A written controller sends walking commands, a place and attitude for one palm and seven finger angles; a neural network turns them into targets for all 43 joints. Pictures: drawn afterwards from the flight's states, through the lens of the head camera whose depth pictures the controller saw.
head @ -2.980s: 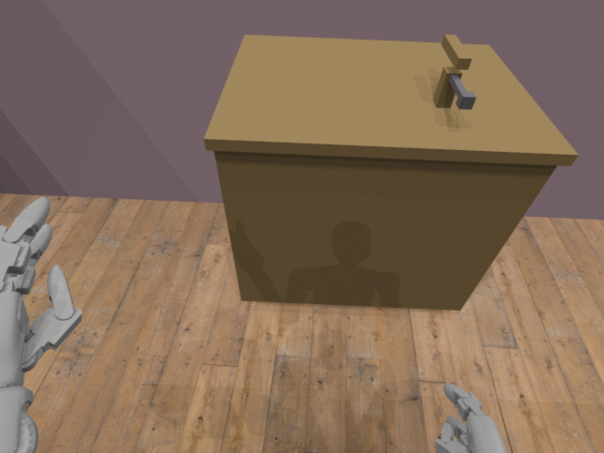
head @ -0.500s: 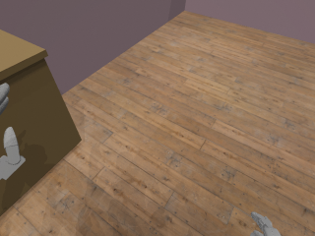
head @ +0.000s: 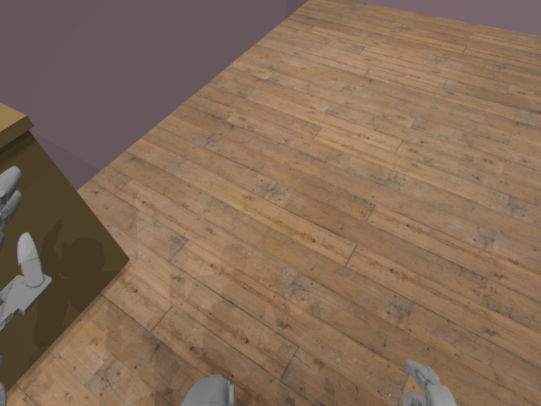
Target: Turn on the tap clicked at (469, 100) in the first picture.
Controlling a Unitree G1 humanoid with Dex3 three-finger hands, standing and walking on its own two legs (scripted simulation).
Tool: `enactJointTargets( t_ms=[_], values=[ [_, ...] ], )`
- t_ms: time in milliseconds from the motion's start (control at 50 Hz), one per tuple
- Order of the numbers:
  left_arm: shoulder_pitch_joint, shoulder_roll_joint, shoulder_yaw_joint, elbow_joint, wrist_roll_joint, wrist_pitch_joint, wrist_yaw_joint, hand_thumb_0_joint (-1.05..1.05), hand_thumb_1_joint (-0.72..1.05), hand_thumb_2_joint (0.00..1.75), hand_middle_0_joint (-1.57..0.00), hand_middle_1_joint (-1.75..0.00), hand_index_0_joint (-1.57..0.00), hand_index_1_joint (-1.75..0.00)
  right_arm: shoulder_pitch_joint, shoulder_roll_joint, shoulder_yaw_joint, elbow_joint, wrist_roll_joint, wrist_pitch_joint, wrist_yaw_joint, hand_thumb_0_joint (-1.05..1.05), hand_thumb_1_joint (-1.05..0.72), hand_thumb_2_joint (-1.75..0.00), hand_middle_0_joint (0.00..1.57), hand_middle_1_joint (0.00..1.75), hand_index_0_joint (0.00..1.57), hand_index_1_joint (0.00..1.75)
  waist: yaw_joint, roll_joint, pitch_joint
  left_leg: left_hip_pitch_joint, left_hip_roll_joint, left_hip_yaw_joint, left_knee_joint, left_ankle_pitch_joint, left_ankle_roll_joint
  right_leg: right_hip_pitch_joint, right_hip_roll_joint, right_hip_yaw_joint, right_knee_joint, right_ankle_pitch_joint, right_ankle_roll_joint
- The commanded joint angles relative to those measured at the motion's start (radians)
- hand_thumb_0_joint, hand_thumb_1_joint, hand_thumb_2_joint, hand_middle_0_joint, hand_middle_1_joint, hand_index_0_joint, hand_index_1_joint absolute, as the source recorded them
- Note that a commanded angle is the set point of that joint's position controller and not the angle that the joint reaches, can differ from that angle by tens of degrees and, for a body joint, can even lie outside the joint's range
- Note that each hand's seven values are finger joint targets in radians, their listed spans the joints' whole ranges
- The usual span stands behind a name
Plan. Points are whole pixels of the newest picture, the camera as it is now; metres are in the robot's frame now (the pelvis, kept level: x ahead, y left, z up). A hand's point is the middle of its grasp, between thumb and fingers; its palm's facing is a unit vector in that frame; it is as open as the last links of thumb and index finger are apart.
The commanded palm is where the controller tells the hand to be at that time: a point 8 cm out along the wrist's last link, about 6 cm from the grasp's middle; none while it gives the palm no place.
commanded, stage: walk to a spot facing it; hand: left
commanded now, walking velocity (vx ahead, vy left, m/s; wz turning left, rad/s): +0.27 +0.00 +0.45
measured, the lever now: out of the picture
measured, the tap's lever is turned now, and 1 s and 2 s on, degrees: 0 0 0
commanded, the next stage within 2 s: turn to face it in 0.08 s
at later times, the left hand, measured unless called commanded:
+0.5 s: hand (69, 195) +0.31 +0.24 +0.19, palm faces +0.50 -0.69 -0.52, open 7.4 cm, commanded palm +0.26 +0.28 +0.18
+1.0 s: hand (42, 245) +0.25 +0.25 +0.18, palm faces +0.71 -0.56 -0.43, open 7.4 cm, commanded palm +0.18 +0.26 +0.18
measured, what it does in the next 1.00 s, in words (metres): walks ahead, turning left: left foot, then right foot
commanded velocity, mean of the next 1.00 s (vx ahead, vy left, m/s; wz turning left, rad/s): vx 0.03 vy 0.00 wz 0.55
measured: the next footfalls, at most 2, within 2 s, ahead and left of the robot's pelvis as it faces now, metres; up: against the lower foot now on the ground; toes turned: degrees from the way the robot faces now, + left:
left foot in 0.22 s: +0.21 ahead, +0.13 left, +0.00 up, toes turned +13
right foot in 0.56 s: +0.27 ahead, -0.16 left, +0.00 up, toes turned +4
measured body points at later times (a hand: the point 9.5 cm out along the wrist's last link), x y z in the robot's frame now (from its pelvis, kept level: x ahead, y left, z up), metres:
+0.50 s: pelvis +0.15 -0.03 -0.01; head +0.19 -0.03 +0.44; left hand +0.28 +0.27 +0.22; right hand +0.36 -0.19 -0.11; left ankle +0.17 +0.12 -0.74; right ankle +0.22 -0.17 -0.71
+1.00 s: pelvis +0.16 -0.06 -0.01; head +0.18 -0.02 +0.44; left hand +0.21 +0.28 +0.20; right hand +0.44 -0.21 -0.07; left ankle +0.11 +0.03 -0.74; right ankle +0.22 -0.18 -0.69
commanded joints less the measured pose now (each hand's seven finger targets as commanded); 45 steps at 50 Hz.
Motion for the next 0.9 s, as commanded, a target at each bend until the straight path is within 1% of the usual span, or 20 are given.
enactJointTargets(
  t_ms=[0,80,140,160,180,200,220,260,340,460,500,520,540,560,620,660,700,780,860,880],
  values=[
    [-0.05,0.152,0.093,-0.207,-0.01,-0.065,0.031,0.0,0.9,0.9,-0.2,-0.3,-0.2,-0.3,-0.098,-0.066,-0.029,-0.186,0.001,-0.058,-0.008,0.0,-0.9,-0.9,0.2,0.3,0.2,0.3,0.025,-0.122,-0.117,-0.043,0.004,0.06,-0.277,0.054,0.012,0.221,-0.27,0.149,-0.14,0.592,-0.068],
    [-0.049,0.175,0.111,-0.292,-0.009,-0.057,0.05,0.0,0.9,0.9,-0.2,-0.3,-0.2,-0.3,-0.081,-0.063,-0.043,-0.22,0.003,-0.077,-0.013,0.0,-0.9,-0.9,0.2,0.3,0.2,0.3,0.058,-0.161,-0.149,0.077,-0.064,0.153,-0.465,0.073,0.038,0.276,-0.271,0.103,-0.052,0.777,-0.048],
    [-0.082,0.197,0.121,-0.338,-0.011,-0.058,0.062,0.0,0.9,0.9,-0.2,-0.3,-0.2,-0.3,-0.046,-0.067,-0.056,-0.224,0.003,-0.081,-0.027,0.0,-0.9,-0.9,0.2,0.3,0.2,0.3,0.004,-0.112,-0.234,0.383,-0.145,0.21,-0.638,0.239,0.056,0.17,-0.233,0.006,0.245,0.839,0.022],
    [-0.091,0.212,0.133,-0.356,-0.012,-0.071,0.064,0.0,0.9,0.9,-0.2,-0.3,-0.2,-0.3,-0.042,-0.076,-0.062,-0.229,0.004,-0.08,-0.034,0.0,-0.9,-0.9,0.2,0.3,0.2,0.3,-0.014,-0.021,-0.284,0.594,-0.095,0.124,-0.664,0.331,0.088,0.035,-0.199,-0.009,0.427,0.733,0.063],
    [-0.074,0.209,0.145,-0.368,-0.017,-0.078,0.062,0.0,0.9,0.9,-0.2,-0.3,-0.2,-0.3,-0.057,-0.1,-0.069,-0.231,-0.001,-0.077,-0.031,0.0,-0.9,-0.9,0.2,0.3,0.2,0.3,-0.002,0.199,-0.341,0.769,0.131,-0.202,-0.652,0.614,0.212,-0.166,-0.076,-0.002,0.689,0.195,0.107],
    [-0.063,0.21,0.136,-0.356,-0.026,-0.078,0.057,0.0,0.9,0.9,-0.2,-0.3,-0.2,-0.3,-0.04,-0.089,-0.054,-0.236,0.011,-0.087,-0.016,0.0,-0.9,-0.9,0.2,0.3,0.2,0.3,0.01,0.287,-0.332,0.813,0.336,-0.55,-0.656,0.893,0.338,-0.35,0.003,0.111,0.869,-0.319,0.112],
    [-0.12,0.237,0.14,-0.328,-0.014,-0.065,0.052,0.0,0.9,0.9,-0.2,-0.3,-0.2,-0.3,-0.031,-0.098,-0.052,-0.226,0.014,-0.089,0.001,0.0,-0.9,-0.9,0.2,0.3,0.2,0.3,-0.014,0.143,-0.24,0.71,0.34,-0.58,-0.694,0.835,0.343,-0.406,-0.001,0.193,0.915,-0.332,0.103],
    [-0.11,0.25,0.183,-0.294,-0.025,-0.05,0.025,0.0,0.9,0.9,-0.2,-0.3,-0.2,-0.3,-0.079,-0.107,-0.068,-0.201,0.016,-0.075,-0.004,0.0,-0.9,-0.9,0.2,0.3,0.2,0.3,0.0,0.135,-0.179,0.547,0.333,-0.491,-0.727,0.607,0.339,-0.435,-0.08,0.219,0.885,-0.265,0.128],
    [0.063,0.188,0.186,-0.367,-0.051,-0.051,0.014,0.0,0.9,0.9,-0.2,-0.3,-0.2,-0.3,-0.073,-0.095,-0.069,-0.21,0.026,-0.08,0.014,0.0,-0.9,-0.9,0.2,0.3,0.2,0.3,0.03,0.231,-0.164,0.304,0.178,-0.187,-0.727,0.439,0.213,-0.236,-0.073,0.139,0.516,-0.108,0.139],
    [0.006,0.125,0.131,-0.283,-0.055,-0.012,0.003,0.0,0.9,0.9,-0.2,-0.3,-0.2,-0.3,-0.047,-0.098,-0.057,-0.213,0.03,-0.124,0.007,0.0,-0.9,-0.9,0.2,0.3,0.2,0.3,0.02,0.199,-0.154,0.234,0.157,-0.165,-0.661,0.359,0.154,-0.042,0.003,0.034,0.189,0.02,0.175],
    [-0.078,0.125,0.116,-0.26,-0.044,0.006,0.004,0.0,0.9,0.9,-0.2,-0.3,-0.2,-0.3,-0.053,-0.082,-0.049,-0.214,0.038,-0.128,-0.004,0.0,-0.9,-0.9,0.2,0.3,0.2,0.3,0.027,0.104,-0.164,0.246,0.097,-0.121,-0.53,0.201,0.095,0.024,-0.015,0.037,0.004,0.112,0.173],
    [-0.129,0.129,0.097,-0.247,-0.03,0.015,0.008,0.0,0.9,0.9,-0.2,-0.3,-0.2,-0.3,-0.045,-0.062,-0.042,-0.212,0.041,-0.128,-0.009,0.0,-0.9,-0.9,0.2,0.3,0.2,0.3,0.02,-0.068,-0.164,0.184,0.01,-0.057,-0.386,0.031,0.047,0.07,-0.139,0.151,-0.108,0.227,0.137],
    [-0.135,0.209,0.137,-0.201,-0.021,0.033,0.023,0.0,0.9,0.9,-0.2,-0.3,-0.2,-0.3,-0.053,-0.046,-0.04,-0.22,0.032,-0.124,-0.019,0.0,-0.9,-0.9,0.2,0.3,0.2,0.3,0.023,-0.372,-0.144,-0.004,-0.107,0.004,-0.102,-0.275,-0.005,0.113,-0.387,0.475,-0.157,0.436,0.025],
    [-0.18,0.225,0.137,-0.173,-0.024,0.045,0.032,0.0,0.9,0.9,-0.2,-0.3,-0.2,-0.3,-0.079,-0.07,-0.033,-0.205,0.017,-0.132,-0.029,0.0,-0.9,-0.9,0.2,0.3,0.2,0.3,0.043,-0.336,-0.154,-0.004,-0.09,-0.089,0.104,-0.298,-0.004,0.069,-0.475,0.475,-0.158,0.523,-0.032],
    [-0.195,0.165,0.064,-0.206,-0.004,0.035,0.022,0.0,0.9,0.9,-0.2,-0.3,-0.2,-0.3,-0.131,-0.062,-0.027,-0.183,0.006,-0.109,-0.032,0.0,-0.9,-0.9,0.2,0.3,0.2,0.3,0.029,-0.205,-0.119,-0.007,-0.037,-0.087,0.228,-0.171,-0.032,0.036,-0.4,0.312,-0.118,0.476,-0.044],
    [-0.146,0.177,0.079,-0.219,-0.002,0.015,0.028,0.0,0.9,0.9,-0.2,-0.3,-0.2,-0.3,-0.147,-0.061,-0.018,-0.186,0.005,-0.095,-0.043,0.0,-0.9,-0.9,0.2,0.3,0.2,0.3,0.027,-0.188,-0.115,0.05,-0.032,-0.049,0.091,-0.151,-0.033,0.032,-0.349,0.136,-0.103,0.524,-0.014],
    [-0.145,0.198,0.097,-0.287,-0.01,0.004,0.035,0.0,0.9,0.9,-0.2,-0.3,-0.2,-0.3,-0.165,-0.062,-0.026,-0.206,0.006,-0.087,-0.054,0.0,-0.9,-0.9,0.2,0.3,0.2,0.3,0.028,-0.188,-0.13,0.126,-0.021,-0.018,-0.078,-0.143,-0.027,0.034,-0.342,0.078,-0.108,0.483,-0.005],
    [-0.044,0.199,0.144,-0.373,-0.024,0.0,0.058,0.0,0.9,0.9,-0.2,-0.3,-0.2,-0.3,-0.123,-0.063,-0.041,-0.25,-0.005,-0.081,-0.053,0.0,-0.9,-0.9,0.2,0.3,0.2,0.3,0.058,-0.183,-0.192,0.166,-0.026,0.031,-0.348,-0.18,-0.013,0.13,-0.383,0.109,-0.063,0.547,-0.046],
    [-0.008,0.168,0.136,-0.38,-0.045,0.0,0.06,0.0,0.9,0.9,-0.2,-0.3,-0.2,-0.3,-0.047,-0.076,-0.052,-0.26,-0.004,-0.055,-0.045,0.0,-0.9,-0.9,0.2,0.3,0.2,0.3,-0.016,-0.025,-0.27,0.393,-0.075,0.051,-0.689,0.159,-0.003,0.077,-0.291,0.025,0.24,0.559,0.059],
    [-0.009,0.168,0.133,-0.402,-0.055,-0.01,0.057,0.0,0.9,0.9,-0.2,-0.3,-0.2,-0.3,-0.05,-0.107,-0.06,-0.268,-0.003,-0.059,-0.043,0.0,-0.9,-0.9,0.2,0.3,0.2,0.3,-0.021,0.174,-0.264,0.496,0.072,-0.158,-0.732,0.51,0.073,-0.11,-0.185,-0.002,0.429,0.25,0.121]
  ],
)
